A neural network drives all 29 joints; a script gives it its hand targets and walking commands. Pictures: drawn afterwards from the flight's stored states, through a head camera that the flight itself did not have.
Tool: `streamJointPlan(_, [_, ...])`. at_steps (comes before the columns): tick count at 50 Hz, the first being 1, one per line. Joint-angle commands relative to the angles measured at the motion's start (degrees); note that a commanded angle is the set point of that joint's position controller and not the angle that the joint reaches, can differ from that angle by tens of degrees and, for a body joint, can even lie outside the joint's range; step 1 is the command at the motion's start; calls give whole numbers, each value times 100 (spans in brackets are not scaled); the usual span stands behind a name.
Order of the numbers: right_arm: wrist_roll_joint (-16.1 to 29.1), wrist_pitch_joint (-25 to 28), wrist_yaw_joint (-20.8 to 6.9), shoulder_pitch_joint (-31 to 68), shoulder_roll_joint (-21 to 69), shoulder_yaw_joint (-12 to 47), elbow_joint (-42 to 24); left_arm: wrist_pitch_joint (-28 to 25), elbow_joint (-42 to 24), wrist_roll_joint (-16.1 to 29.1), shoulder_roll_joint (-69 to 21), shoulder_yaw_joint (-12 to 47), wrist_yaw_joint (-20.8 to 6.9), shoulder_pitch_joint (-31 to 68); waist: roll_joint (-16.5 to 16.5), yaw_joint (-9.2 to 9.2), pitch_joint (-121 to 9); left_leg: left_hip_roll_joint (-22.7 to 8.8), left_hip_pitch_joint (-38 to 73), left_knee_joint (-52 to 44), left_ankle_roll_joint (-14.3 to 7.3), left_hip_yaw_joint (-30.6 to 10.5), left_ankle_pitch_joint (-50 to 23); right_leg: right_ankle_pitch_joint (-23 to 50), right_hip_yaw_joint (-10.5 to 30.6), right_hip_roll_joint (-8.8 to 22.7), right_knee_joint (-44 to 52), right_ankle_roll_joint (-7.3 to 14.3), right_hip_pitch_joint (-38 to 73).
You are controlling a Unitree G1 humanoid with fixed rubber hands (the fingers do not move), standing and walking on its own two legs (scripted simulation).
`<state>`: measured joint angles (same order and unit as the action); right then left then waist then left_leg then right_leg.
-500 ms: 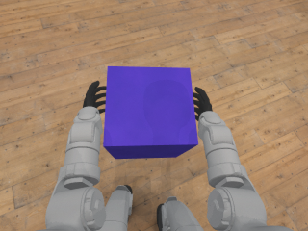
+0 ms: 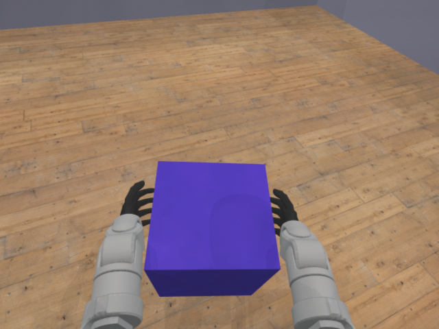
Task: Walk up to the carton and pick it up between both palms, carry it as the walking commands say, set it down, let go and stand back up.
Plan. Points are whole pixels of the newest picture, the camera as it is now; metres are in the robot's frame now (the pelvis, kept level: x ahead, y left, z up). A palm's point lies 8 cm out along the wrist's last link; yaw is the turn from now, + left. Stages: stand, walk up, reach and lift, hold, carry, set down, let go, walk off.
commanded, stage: reach and lift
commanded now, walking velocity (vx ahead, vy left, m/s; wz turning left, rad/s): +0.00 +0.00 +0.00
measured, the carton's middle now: (209, 234) +0.32 +0.03 -0.05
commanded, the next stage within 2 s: hold in 1.48 s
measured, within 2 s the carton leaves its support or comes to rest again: neither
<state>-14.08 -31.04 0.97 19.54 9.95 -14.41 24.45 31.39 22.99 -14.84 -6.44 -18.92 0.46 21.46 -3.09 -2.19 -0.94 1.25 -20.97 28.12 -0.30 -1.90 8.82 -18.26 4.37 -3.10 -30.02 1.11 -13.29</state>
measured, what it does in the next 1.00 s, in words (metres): stands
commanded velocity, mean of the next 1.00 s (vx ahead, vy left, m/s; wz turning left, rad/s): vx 0.00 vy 0.00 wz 0.00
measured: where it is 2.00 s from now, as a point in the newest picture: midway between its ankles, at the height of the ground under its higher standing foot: outside the picture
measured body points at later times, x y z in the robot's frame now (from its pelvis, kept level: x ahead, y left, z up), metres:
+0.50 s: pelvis -0.02 +0.00 +0.00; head -0.07 +0.02 +0.45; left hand +0.30 +0.18 +0.05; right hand +0.31 -0.12 +0.05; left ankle +0.06 +0.11 -0.73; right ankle -0.03 -0.11 -0.73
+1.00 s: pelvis +0.00 +0.02 +0.01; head -0.02 +0.04 +0.46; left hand +0.32 +0.17 +0.04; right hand +0.31 -0.13 +0.04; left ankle +0.06 +0.12 -0.73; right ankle -0.03 -0.11 -0.73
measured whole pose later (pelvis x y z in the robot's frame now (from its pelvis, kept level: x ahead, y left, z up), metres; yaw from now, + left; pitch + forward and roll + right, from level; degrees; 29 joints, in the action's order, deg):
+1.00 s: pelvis +0.00 +0.02 +0.01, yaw -1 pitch -5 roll +0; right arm -14.3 -40.0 -2.7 18.0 8.6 -13.1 19.0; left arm 41.4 12.6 -14.8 -9.1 -15.6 3.2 16.5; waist -3.1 0.7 0.7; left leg 2.6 -9.4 21.8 -1.7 0.1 7.3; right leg -16.4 6.6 -1.2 -23.9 -0.2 -2.3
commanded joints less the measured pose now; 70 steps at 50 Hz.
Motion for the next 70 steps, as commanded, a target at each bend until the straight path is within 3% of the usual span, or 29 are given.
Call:
streamJointPlan(1, [1202, 111, -1342, 3287, 5387, 3155, -656, 148, -457, 1273, -5440, 3766, -1543, 3074, 483, -37, -2560, 283, 3008, 14, -26, -310, -2243, 1892, 246, -130, 806, -111, -534])
streamJointPlan(2, [1264, 61, -1339, 3313, 5421, 3220, -737, 229, -538, 1332, -5518, 3842, -1556, 3097, 571, -42, -2548, 290, 3098, -5, -6, -291, -2258, 1944, 307, -70, 856, -96, -485])
streamJointPlan(3, [1293, -20, -1333, 3287, 5467, 3302, -759, 301, -582, 1384, -5525, 3858, -1580, 3075, 460, -119, -2530, 299, 3111, -36, -27, -261, -2159, 1868, 295, -76, 920, -95, -419])
streamJointPlan(7, [1229, -154, -1363, 3461, 5327, 3134, -746, 478, -580, 1399, -5391, 3801, -1604, 3106, 473, 25, -2154, 262, 3234, -201, -48, -271, -1643, 1299, 308, -17, 1084, -9, -584])
streamJointPlan(11, [1244, -326, -1398, 3635, 5314, 3128, -763, 658, -710, 1507, -5492, 3806, -1622, 3323, 426, 52, -1932, 281, 3330, -353, -59, -243, -1223, 979, 311, 26, 1214, 21, -496])
streamJointPlan(14, [1294, -389, -1427, 3890, 5402, 3211, -838, 724, -713, 1589, -5562, 3857, -1612, 3366, 167, 57, -1804, 264, 3409, -416, -69, -246, -1059, 871, 294, 55, 1272, -3, -546])
streamJointPlan(15, [1295, -410, -1429, 3904, 5382, 3167, -838, 764, -745, 1597, -5584, 3914, -1632, 3530, 288, 165, -1700, 290, 3370, -442, -47, -238, -802, 646, 300, 57, 1326, 24, -604])
streamJointPlan(16, [1293, -446, -1444, 4096, 5358, 3149, -843, 810, -598, 1548, -5627, 3769, -1626, 3392, 221, 104, -1566, 276, 3350, -468, -65, -231, -713, 530, 278, 70, 1338, 16, -639])
streamJointPlan(17, [1252, -485, -1454, 4157, 5265, 3036, -759, 856, -546, 1551, -5542, 3743, -1638, 3481, 197, 210, -1319, 277, 3305, -519, -52, -213, -449, 257, 278, 89, 1405, 30, -720])
streamJointPlan(19, [1162, -545, -1499, 4194, 5202, 2861, -475, 913, -313, 1445, -5573, 3553, -1633, 3526, 242, 166, -1137, 278, 3291, -552, -46, -190, -106, -162, 271, 110, 1470, 90, -854])
streamJointPlan(20, [1052, -554, -1500, 4075, 5190, 2651, -246, 905, -338, 1464, -5493, 3531, -1645, 3756, 137, 270, -1074, 302, 3415, -496, -39, -184, -47, -273, 329, 177, 1541, 135, -1053])
streamJointPlan(21, [1097, -536, -1522, 4232, 5173, 2658, -197, 903, -259, 1397, -5470, 3433, -1664, 3778, 183, 232, -1038, 343, 3434, -459, -36, -175, 6, -394, 352, 215, 1571, 157, -1148])
streamJointPlan(23, [1108, -498, -1576, 4305, 5087, 2535, -46, 888, -163, 1465, -5579, 3399, -1668, 3935, 185, 327, -983, 321, 3479, -440, -7, -172, 132, -545, 336, 235, 1583, 222, -1270])
streamJointPlan(26, [1197, -427, -1645, 4614, 4991, 2501, -211, 888, -24, 1468, -5821, 3316, -1626, 3846, 467, 277, -1174, 227, 3427, -496, 65, -249, 47, -310, 283, 126, 1436, 218, -1058])
streamJointPlan(30, [1356, -353, -1745, 4615, 5043, 2694, -387, 814, -474, 1663, -6057, 3749, -1546, 4032, 600, 314, -1791, 166, 3574, -457, 148, -330, -427, 251, 269, 44, 1274, 233, -844])
streamJointPlan(31, [1315, -353, -1758, 4493, 5008, 2666, -457, 813, -555, 1678, -6159, 3829, -1516, 3938, 526, 377, -1914, 143, 3593, -492, 179, -376, -570, 401, 251, 7, 1250, 249, -757])
streamJointPlan(36, [1395, -410, -1786, 4134, 4942, 2910, -717, 824, -764, 1619, -6051, 3962, -1406, 3499, 468, 269, -2148, 122, 3636, -483, 172, -416, -1097, 839, 234, -23, 1195, 163, -500])
streamJointPlan(42, [1491, -479, -1797, 3944, 4875, 3126, -1024, 883, -883, 1621, -6003, 4052, -1361, 3050, 354, 209, -2059, 115, 3628, -529, 133, -434, -1188, 890, 253, -33, 1210, 129, -470])
streamJointPlan(48, [1563, -541, -1695, 3352, 4870, 3302, -1290, 918, -1384, 1732, -5839, 4353, -1342, 2782, 583, 247, -2040, 144, 3662, -510, 167, -397, -1883, 1491, 288, -37, 1211, 98, -266])
streamJointPlan(52, [1567, -607, -1570, 2932, 4757, 3474, -1615, 933, -1508, 1790, -5763, 4395, -1330, 2344, 391, 250, -2086, 127, 3723, -530, 135, -426, -2424, 1892, 283, -74, 1233, 18, -2])
streamJointPlan(54, [1558, -627, -1518, 2894, 4663, 3518, -1821, 980, -1441, 1731, -5704, 4344, -1342, 2054, 469, 270, -1881, 161, 3640, -577, 116, -406, -2258, 1816, 295, -65, 1265, 17, 21])
streamJointPlan(62, [1457, -762, -1376, 2346, 4835, 3541, -1855, 994, -1845, 1771, -5316, 4397, -1401, 1988, 175, 315, -1600, 242, 3517, -654, -4, -342, -1864, 1861, 307, -36, 1339, -60, 35])
streamJointPlan(64, [1497, -746, -1361, 2501, 4889, 3593, -1982, 988, -1884, 1751, -5250, 4379, -1430, 1975, 96, 303, -1598, 273, 3527, -608, -10, -309, -1699, 1785, 324, -27, 1325, -80, -28])
streamJointPlan(69, [1419, -745, -1311, 2457, 5001, 3439, -1534, 939, -1880, 1672, -4936, 4289, -1484, 2302, 183, 318, -1323, 300, 3347, -570, -62, -259, -961, 1381, 366, 99, 1326, -79, -263])
streamJointPlan(70, [1443, -730, -1322, 2622, 5002, 3503, -1759, 933, -1871, 1662, -4949, 4293, -1506, 2267, 101, 278, -1329, 325, 3379, -540, -77, -246, -895, 1320, 397, 125, 1346, -105, -320])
